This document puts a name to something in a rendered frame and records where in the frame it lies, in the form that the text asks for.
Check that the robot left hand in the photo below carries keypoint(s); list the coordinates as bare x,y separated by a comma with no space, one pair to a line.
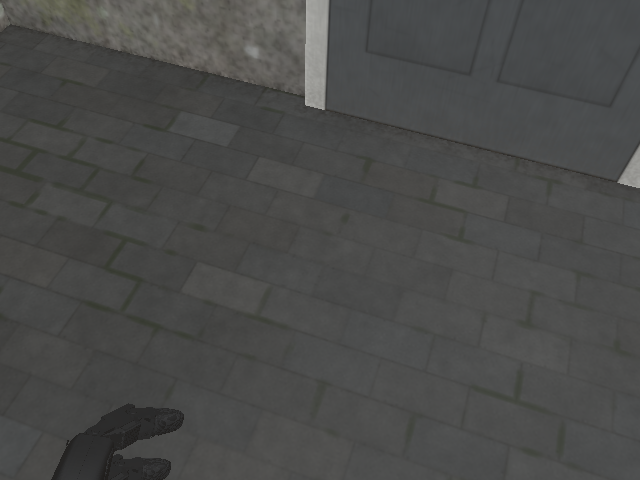
89,455

